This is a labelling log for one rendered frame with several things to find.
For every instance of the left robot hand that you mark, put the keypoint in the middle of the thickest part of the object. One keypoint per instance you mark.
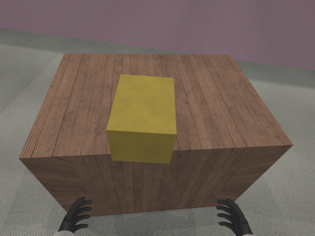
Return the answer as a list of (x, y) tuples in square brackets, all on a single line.
[(71, 218)]

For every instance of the carton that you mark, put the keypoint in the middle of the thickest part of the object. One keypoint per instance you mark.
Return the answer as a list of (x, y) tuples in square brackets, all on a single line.
[(142, 122)]

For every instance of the pedestal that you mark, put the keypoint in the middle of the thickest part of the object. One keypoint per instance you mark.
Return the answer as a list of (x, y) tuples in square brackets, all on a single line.
[(227, 138)]

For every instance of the right robot hand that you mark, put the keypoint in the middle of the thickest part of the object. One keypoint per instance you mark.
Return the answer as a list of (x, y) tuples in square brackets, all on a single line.
[(239, 224)]

